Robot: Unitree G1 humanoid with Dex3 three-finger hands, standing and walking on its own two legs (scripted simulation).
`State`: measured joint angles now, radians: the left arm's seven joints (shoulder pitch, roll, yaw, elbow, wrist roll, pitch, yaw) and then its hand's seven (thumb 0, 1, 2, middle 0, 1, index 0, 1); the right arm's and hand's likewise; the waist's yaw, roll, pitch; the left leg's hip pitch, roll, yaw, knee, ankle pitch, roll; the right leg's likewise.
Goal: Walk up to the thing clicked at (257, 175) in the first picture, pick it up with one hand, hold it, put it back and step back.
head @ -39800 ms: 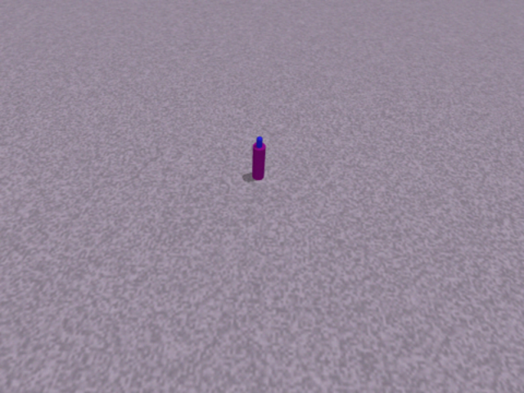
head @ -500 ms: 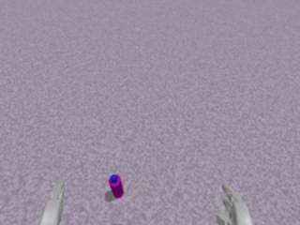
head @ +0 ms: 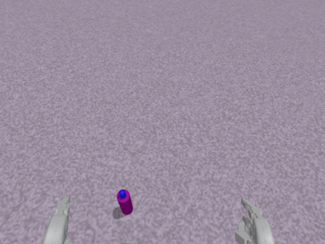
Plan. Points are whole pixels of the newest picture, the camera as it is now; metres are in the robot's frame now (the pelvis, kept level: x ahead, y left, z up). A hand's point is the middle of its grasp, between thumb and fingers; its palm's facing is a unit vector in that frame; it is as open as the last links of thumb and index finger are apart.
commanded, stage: stand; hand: left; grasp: from the side
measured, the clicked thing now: (124, 201) +0.41 +0.17 -0.59
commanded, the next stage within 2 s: none
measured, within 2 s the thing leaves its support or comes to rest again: neither
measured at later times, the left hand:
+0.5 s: hand out of the picture +0.12 +0.23 -0.10, palm faces +0.00 -0.94 -0.35, open 8.7 cm
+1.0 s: hand out of the picture +0.02 +0.25 -0.11, palm faces +0.01 -0.94 -0.33, open 7.4 cm
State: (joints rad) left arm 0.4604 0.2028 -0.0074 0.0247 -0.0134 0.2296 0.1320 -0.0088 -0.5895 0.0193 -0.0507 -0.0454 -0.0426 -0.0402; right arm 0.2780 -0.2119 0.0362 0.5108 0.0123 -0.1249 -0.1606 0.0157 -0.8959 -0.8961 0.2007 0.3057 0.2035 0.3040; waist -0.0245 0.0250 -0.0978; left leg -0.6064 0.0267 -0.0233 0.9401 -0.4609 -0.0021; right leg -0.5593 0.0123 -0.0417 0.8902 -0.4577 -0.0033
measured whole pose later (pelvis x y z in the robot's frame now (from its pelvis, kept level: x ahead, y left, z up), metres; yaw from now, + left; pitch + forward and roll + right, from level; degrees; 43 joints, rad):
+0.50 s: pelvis -0.01 +0.00 +0.02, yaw +1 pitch +0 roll +0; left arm 0.24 0.31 0.02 0.69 0.05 0.01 0.02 0.00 0.65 0.85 -0.21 -0.30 -0.20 -0.29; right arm 0.19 -0.30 -0.02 0.83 -0.05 -0.02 -0.01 0.01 -0.90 -0.89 0.20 0.30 0.20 0.30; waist 0.01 -0.01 0.01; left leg -0.38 -0.01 -0.01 0.74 -0.36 0.00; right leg -0.36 -0.02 -0.03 0.75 -0.40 -0.01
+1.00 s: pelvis -0.02 +0.01 +0.05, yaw +1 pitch -4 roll +0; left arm 0.19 0.32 0.01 1.10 0.03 -0.01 0.01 0.01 0.91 0.90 -0.21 -0.30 -0.20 -0.30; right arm 0.16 -0.30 -0.01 1.10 -0.03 0.00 0.00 0.01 -0.90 -0.89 0.20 0.30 0.20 0.30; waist 0.01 0.01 0.05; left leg -0.17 -0.02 -0.01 0.41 -0.17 0.02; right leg -0.14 -0.03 -0.04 0.40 -0.20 0.02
